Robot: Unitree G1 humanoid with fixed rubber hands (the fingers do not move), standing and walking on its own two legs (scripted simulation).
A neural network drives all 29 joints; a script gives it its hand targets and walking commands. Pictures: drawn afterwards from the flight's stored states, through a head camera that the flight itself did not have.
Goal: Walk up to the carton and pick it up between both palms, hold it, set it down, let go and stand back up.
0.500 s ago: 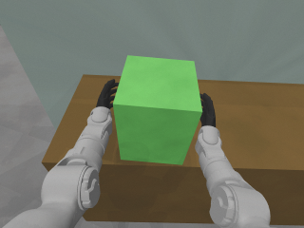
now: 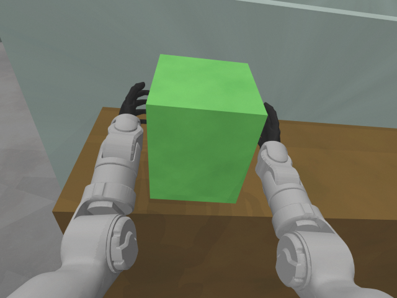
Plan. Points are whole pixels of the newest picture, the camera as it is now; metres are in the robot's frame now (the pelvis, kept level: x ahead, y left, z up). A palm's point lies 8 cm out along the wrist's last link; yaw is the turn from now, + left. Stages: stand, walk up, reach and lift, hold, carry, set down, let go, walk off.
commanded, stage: reach and lift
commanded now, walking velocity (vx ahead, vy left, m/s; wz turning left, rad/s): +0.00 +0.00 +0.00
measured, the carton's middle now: (199, 130) +0.45 -0.01 +0.15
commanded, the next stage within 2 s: hold in 1.74 s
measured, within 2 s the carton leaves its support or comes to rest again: neither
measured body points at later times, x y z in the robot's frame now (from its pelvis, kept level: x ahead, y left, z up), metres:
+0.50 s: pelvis -0.03 -0.01 +0.00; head -0.08 +0.03 +0.44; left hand +0.39 +0.13 +0.22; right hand +0.37 -0.16 +0.19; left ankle +0.01 +0.08 -0.75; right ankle +0.02 -0.11 -0.75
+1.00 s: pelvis -0.03 -0.02 +0.00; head -0.08 +0.01 +0.44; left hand +0.38 +0.13 +0.24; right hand +0.37 -0.17 +0.22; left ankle +0.01 +0.08 -0.75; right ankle +0.02 -0.11 -0.75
